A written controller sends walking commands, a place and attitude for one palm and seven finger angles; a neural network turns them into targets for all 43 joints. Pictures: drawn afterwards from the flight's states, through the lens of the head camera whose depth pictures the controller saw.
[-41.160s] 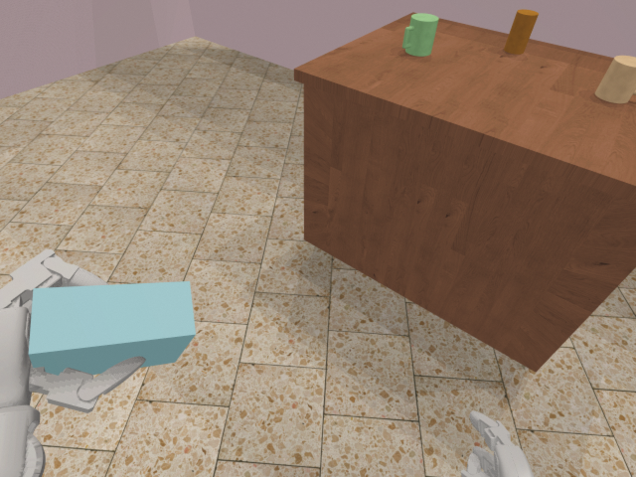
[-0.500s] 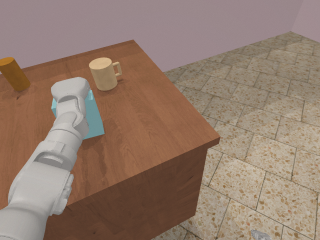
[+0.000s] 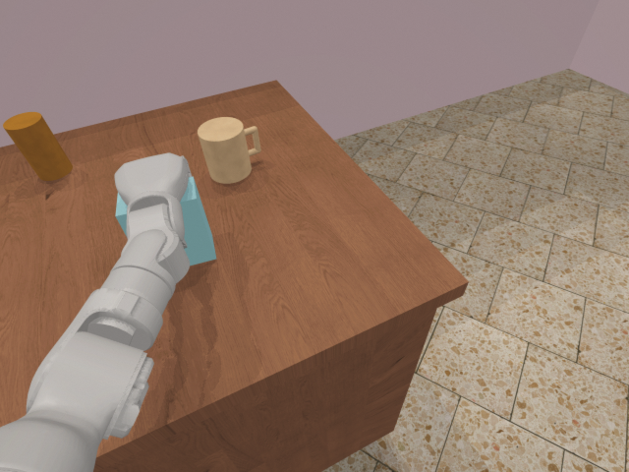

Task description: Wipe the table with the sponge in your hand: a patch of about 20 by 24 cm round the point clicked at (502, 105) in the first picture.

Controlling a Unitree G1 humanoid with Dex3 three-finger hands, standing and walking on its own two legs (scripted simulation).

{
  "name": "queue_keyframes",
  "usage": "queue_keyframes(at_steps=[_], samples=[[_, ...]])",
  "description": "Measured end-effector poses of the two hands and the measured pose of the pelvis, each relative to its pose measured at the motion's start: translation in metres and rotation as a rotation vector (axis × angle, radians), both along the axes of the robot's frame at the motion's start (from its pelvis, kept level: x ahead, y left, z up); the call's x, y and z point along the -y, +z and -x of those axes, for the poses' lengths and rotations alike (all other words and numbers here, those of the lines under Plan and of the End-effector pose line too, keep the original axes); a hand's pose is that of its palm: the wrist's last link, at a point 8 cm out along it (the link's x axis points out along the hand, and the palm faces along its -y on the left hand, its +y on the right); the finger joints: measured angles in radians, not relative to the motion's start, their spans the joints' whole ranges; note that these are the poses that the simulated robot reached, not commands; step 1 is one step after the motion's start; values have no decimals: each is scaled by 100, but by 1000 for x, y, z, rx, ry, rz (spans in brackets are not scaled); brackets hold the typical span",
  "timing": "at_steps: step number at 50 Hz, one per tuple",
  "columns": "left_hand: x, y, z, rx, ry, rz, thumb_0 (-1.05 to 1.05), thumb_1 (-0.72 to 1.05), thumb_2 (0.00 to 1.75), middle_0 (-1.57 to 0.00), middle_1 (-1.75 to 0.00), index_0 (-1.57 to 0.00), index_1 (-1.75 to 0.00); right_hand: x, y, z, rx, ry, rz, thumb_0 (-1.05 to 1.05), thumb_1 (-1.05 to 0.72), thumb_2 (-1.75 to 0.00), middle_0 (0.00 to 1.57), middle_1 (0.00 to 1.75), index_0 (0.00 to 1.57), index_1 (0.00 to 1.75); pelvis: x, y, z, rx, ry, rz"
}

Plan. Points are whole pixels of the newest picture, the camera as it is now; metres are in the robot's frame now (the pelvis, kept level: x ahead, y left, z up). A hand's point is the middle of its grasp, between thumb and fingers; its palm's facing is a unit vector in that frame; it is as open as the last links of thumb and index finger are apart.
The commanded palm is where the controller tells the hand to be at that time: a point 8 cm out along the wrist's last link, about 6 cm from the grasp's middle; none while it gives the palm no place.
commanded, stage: wipe back along the third lane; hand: left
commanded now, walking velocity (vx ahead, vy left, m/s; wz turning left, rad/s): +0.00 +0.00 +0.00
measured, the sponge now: (174, 238) +0.43 +0.22 +0.07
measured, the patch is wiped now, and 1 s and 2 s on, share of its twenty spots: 1.00 1.00 1.00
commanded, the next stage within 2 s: slide back across to the middle lane in 1.40 s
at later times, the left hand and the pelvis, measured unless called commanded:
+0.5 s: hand (176, 225) +0.41 +0.19 +0.12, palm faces +0.08 -0.02 -1.00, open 9.8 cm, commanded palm +0.36 +0.17 +0.15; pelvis +0.01 +0.03 +0.00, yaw +3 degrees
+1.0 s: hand (196, 254) +0.35 +0.15 +0.13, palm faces +0.10 -0.06 -0.99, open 9.8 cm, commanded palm +0.30 +0.14 +0.15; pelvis +0.00 -0.01 +0.00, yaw +2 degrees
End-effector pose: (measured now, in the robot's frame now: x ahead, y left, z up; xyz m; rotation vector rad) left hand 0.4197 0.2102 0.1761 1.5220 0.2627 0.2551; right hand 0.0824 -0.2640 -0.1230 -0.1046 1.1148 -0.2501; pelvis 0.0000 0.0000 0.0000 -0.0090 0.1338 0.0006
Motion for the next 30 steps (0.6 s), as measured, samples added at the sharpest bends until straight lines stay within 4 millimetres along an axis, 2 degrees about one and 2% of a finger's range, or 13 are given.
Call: queue_keyframes(at_steps=[4,13,17,23,30], samples=[[3,0,9,42,3,-10,-1,-50,111,-73,-143,-76,-138,-22,4,-29,53,39,-31,1,-91,-90,20,30,20,30,-11,0,-2,11,7,1],[10,2,22,54,41,-8,0,-48,110,-69,-146,-73,-141,-77,26,-110,215,180,-102,1,-91,-90,20,30,20,30,-27,-1,-4,27,34,1],[14,2,26,49,38,-11,0,-48,110,-70,-146,-73,-141,-95,35,-136,263,240,-127,1,-91,-90,20,30,20,30,-30,-3,-6,31,45,2],[20,1,34,66,20,-9,0,-48,110,-70,-146,-73,-141,-109,40,-153,278,294,-159,1,-91,-90,20,30,20,30,-29,-4,-10,39,55,3],[25,0,43,80,33,-5,0,-48,110,-69,-147,-73,-141,-102,36,-149,243,300,-170,1,-91,-90,20,30,20,30,-23,-4,-11,55,54,0]])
